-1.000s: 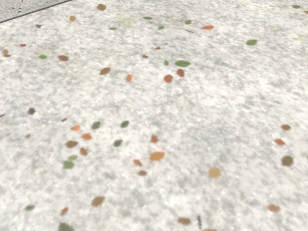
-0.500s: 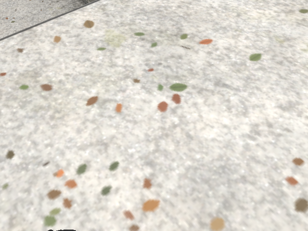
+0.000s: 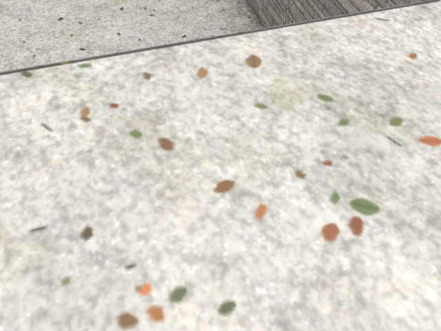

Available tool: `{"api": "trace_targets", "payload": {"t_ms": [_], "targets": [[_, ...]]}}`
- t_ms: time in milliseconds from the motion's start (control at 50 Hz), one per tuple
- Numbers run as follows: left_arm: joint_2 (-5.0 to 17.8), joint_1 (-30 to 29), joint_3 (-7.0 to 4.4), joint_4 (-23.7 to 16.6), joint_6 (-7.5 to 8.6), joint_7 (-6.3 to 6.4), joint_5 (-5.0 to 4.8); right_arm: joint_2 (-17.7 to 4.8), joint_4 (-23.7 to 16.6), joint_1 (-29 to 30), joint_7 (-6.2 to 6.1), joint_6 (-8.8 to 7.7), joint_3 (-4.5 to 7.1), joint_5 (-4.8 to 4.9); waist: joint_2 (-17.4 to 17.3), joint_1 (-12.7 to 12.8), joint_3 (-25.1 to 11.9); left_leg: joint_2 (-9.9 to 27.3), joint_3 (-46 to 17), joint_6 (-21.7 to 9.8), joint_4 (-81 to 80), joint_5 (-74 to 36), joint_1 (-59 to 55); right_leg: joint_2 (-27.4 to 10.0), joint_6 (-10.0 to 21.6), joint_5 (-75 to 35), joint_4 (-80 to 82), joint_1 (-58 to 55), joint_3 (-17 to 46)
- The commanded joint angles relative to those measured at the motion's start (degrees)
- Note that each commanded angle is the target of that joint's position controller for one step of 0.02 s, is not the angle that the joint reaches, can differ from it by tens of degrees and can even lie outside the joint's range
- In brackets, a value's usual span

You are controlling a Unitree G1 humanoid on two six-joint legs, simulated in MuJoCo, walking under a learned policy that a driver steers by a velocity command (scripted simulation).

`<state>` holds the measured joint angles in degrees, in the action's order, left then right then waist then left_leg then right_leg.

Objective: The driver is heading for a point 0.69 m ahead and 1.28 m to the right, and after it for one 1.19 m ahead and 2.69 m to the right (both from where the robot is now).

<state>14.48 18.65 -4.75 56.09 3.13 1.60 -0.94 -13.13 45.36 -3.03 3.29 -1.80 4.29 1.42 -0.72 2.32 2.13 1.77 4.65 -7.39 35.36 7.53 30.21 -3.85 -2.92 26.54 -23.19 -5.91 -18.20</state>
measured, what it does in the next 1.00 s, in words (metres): walks ahead, turning right: right foot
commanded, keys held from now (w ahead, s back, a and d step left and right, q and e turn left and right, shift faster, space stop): e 1.00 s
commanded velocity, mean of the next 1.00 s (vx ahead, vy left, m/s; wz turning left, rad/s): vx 0.11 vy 0.00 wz -0.35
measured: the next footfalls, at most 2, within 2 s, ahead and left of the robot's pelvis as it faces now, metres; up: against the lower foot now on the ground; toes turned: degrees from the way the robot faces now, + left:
right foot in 0.56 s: +0.26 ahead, -0.12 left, +0.00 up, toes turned -13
left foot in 1.02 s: +0.33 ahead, +0.10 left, +0.00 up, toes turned -31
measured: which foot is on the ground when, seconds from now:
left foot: down 0.00-0.56, up 0.58-1.00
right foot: down 0.00-0.02, up 0.04-0.54, down 0.56-1.00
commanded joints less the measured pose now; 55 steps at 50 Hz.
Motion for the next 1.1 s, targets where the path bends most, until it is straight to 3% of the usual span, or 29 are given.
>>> {"api": "trace_targets", "payload": {"t_ms": [20,40,60,80,100,120,140,220,320,440,500,540,560,580,600,620,660,680,720,780,880,940,980,1000,1020,1040,1060,1080,1100], "targets": [[7.6,-1.8,-0.72,-4.8,0.68,-0.05,1.45,-15.8,1.8,-20.8,-2.11,-0.19,5.58,-0.71,-6.5,-11.1,-13.4,6.2,-14.8,-6.9,-4.5,-13.7,-38.7,-6.3,3.5,-31.9,-39.7,23.6,3.6],[2.0,3.9,1.24,-5.7,2.51,-0.95,1.11,-18.4,-0.1,-17.0,-2.24,-0.77,4.97,-1.74,-14.5,-4.8,-22.1,22.0,-46.1,-19.0,-13.1,-21.7,-50.8,5.7,0.4,9.8,-58.5,40.8,12.7],[7.3,0.0,0.00,-4.3,3.83,-1.59,-1.72,-13.2,0.5,-19.0,-1.83,-1.05,3.31,-2.00,-4.2,-8.4,-24.2,21.8,-40.4,-16.8,-14.6,-31.1,-48.5,3.0,1.3,8.3,-60.9,41.8,22.5],[7.2,-3.2,-0.16,-5.0,3.84,-1.59,-3.11,-10.6,0.8,-15.9,-1.80,-1.56,2.56,-1.98,-3.9,-7.4,-16.7,19.7,-28.2,-14.1,-12.5,-37.1,-42.2,0.6,2.3,5.7,-58.9,44.2,21.9],[6.4,-4.5,-0.14,-4.3,3.42,-1.10,-2.11,-8.6,0.5,-11.6,-1.61,-2.16,1.97,-1.30,0.5,-5.2,-11.2,16.4,-20.5,-10.4,-13.3,-35.8,-33.5,-2.4,2.6,2.1,-53.1,42.9,21.6],[6.9,-5.3,-0.72,-3.8,2.60,-0.59,-0.98,-6.7,0.3,-8.3,-1.77,-2.53,1.49,-1.38,0.3,-3.8,-8.7,14.3,-16.5,-8.3,-15.1,-33.3,-27.5,-3.8,2.8,-0.4,-49.0,40.4,21.8],[6.7,-3.6,-0.94,-2.8,1.35,-0.46,-0.96,-5.9,0.4,-6.6,-1.89,-2.73,1.14,-1.99,-0.9,-2.0,-7.7,13.1,-13.3,-7.2,-17.3,-33.2,-22.8,-4.0,2.9,-2.5,-47.7,36.3,22.2],[4.4,-1.2,-1.05,-1.9,-1.11,0.21,-0.23,-6.6,2.2,-4.9,-3.06,-3.78,0.93,-3.42,-2.3,0.8,-6.7,11.5,-4.7,-6.2,-20.4,-40.0,-18.2,-2.2,1.7,-11.1,-39.7,33.9,22.9],[3.9,-8.1,-0.60,-5.6,-1.62,-0.65,0.18,-8.4,2.9,-3.7,-5.62,-1.87,1.13,-2.60,-4.2,-1.4,-5.5,11.1,1.4,-4.2,-21.1,-34.4,-22.9,-2.2,0.8,-20.6,-25.8,36.7,19.7],[4.4,-12.5,-0.70,-10.1,-2.83,-2.24,0.25,-9.7,3.5,-4.6,-6.46,0.95,1.62,-1.60,-4.6,-3.2,-3.6,15.1,1.4,-4.4,-16.6,-30.3,-29.5,-1.1,2.2,-13.8,-19.6,38.9,16.5],[4.5,-11.8,-0.91,-11.6,-2.83,-3.41,-0.07,-10.8,2.6,-3.5,-6.85,2.06,2.06,-0.60,-5.2,-2.3,-3.8,16.4,1.0,-2.7,-10.7,-33.8,-31.1,0.8,4.4,-10.0,-14.6,36.6,14.1],[6.5,-5.5,-1.95,-10.7,-2.23,-3.57,0.23,-10.9,2.5,-3.4,-7.18,2.42,2.15,0.05,-2.8,1.4,-7.3,12.2,4.5,2.0,1.2,-36.1,-28.2,4.0,7.6,-23.0,-2.8,24.3,13.3],[12.6,-2.0,-3.85,-10.8,-2.04,-2.45,0.77,-10.0,1.4,-4.1,-6.87,2.02,1.91,-1.28,6.2,2.1,-11.0,6.9,6.5,6.7,14.6,-21.4,-18.0,-2.8,11.7,-48.4,-1.6,12.5,25.4],[17.6,-0.5,-4.58,-11.2,-2.18,-1.64,1.73,-5.8,-1.1,-3.2,-6.03,1.51,0.67,-3.99,18.4,-0.3,-14.9,-4.4,4.5,10.9,32.3,30.2,1.8,-16.7,23.5,-75.1,-3.5,-1.0,46.1],[14.0,0.6,-3.25,-12.0,-1.71,-2.11,2.33,-6.6,-0.9,-2.4,-5.07,0.89,0.65,-2.78,11.9,1.9,-22.3,-4.7,-8.7,10.2,39.7,34.1,4.7,-18.5,27.1,-66.5,-1.6,-3.1,49.6],[12.7,-4.1,-3.05,-13.4,-1.28,-2.16,1.74,-8.0,-1.2,-0.1,-4.62,0.69,1.08,-0.56,8.4,1.0,-17.3,-2.7,-9.8,9.4,40.6,29.9,8.2,-16.0,24.6,-58.7,-0.6,0.6,44.0],[9.6,-10.0,-2.33,-14.8,-1.68,-1.26,-0.31,-9.2,-0.3,0.9,-5.60,1.22,1.71,-1.25,2.6,-1.3,-10.1,-0.2,-9.2,9.6,33.6,21.6,8.6,-10.7,18.7,-44.5,1.7,9.2,37.4],[9.3,-11.0,-2.15,-15.2,-2.05,-0.81,-0.30,-9.6,-0.4,0.7,-5.93,1.60,1.99,-1.58,3.7,-2.5,-9.4,-0.2,-9.0,9.9,30.9,19.4,5.4,-9.0,17.9,-41.9,2.5,13.1,36.0],[10.3,-10.6,-2.42,-15.6,-2.53,-0.31,0.49,-7.9,-0.1,-0.8,-6.13,1.88,1.70,-1.42,6.0,-3.1,-9.7,-1.6,-8.3,10.6,25.8,16.8,2.5,-7.1,17.4,-41.8,3.1,15.0,34.9],[11.9,-9.6,-2.96,-16.0,-2.92,0.32,0.35,-6.9,0.0,-0.5,-6.50,1.81,1.27,-1.21,7.1,-2.3,-10.4,-2.5,-8.7,11.8,17.6,14.3,0.8,-6.4,16.8,-37.5,3.1,15.0,35.9],[12.0,-11.3,-2.86,-17.5,-3.94,0.64,0.58,-7.7,-0.3,0.1,-5.98,1.45,1.33,-1.02,9.7,-1.5,-9.0,-3.4,-9.5,12.0,9.0,11.8,-4.0,-4.9,15.4,-23.0,4.0,19.3,40.1],[11.9,-11.9,-2.65,-18.3,-4.42,0.57,0.59,-8.5,-0.3,-1.2,-5.15,0.34,1.50,-0.76,11.1,-1.5,-8.8,-4.0,-9.7,11.1,2.7,12.5,-6.8,-4.7,14.8,-24.0,2.4,18.3,44.0],[11.6,-13.4,-2.35,-19.3,-4.95,0.82,0.11,-8.7,0.5,-4.9,-4.44,-0.44,1.70,-0.68,11.1,-3.7,-9.1,-4.2,-8.7,9.8,-7.4,7.6,-12.6,-3.2,13.1,-26.1,-0.3,19.0,44.7],[10.9,-13.4,-2.06,-19.7,-5.26,1.03,-0.15,-9.7,1.3,-7.3,-4.19,-0.63,2.09,-0.85,10.0,-4.8,-9.1,-2.5,-9.0,8.7,-13.7,2.3,-17.9,-1.1,10.9,-23.5,-2.5,21.5,43.7],[8.3,-11.7,-1.31,-20.2,-5.41,1.08,0.09,-13.6,1.4,-9.1,-4.40,-0.44,3.01,-1.96,2.0,-3.9,-10.0,7.8,-17.6,5.1,-16.7,0.0,-24.9,3.4,7.8,-12.0,-11.5,28.7,38.8],[6.8,-9.5,-1.14,-22.0,-4.87,0.78,-0.25,-18.3,1.1,-7.4,-4.70,0.32,3.78,-3.47,-15.7,-0.3,-7.6,19.3,-32.4,-4.3,-18.9,-12.1,-26.7,13.6,4.6,7.8,-22.5,41.2,27.2],[12.1,-9.8,-2.53,-21.5,-4.03,0.34,0.73,-14.8,-0.9,-5.3,-4.78,0.09,2.94,-4.56,-13.7,-1.5,-7.5,23.7,-35.7,-9.4,-19.3,-14.7,-23.2,9.2,2.5,10.0,-36.5,42.6,28.1],[14.5,-8.6,-3.60,-20.2,-4.12,0.04,0.12,-11.8,-2.3,-2.2,-5.18,0.05,2.15,-4.05,-8.7,-0.4,-6.9,20.3,-28.9,-7.5,-18.1,-14.1,-21.7,7.9,2.0,5.6,-42.0,41.8,28.1],[13.5,-7.3,-3.68,-18.7,-4.77,0.18,0.03,-10.4,-2.9,0.1,-5.39,0.22,1.79,-3.03,-6.6,0.5,-5.5,16.0,-22.7,-4.4,-17.2,-11.9,-21.0,7.2,1.0,2.1,-44.4,41.7,26.8]]}}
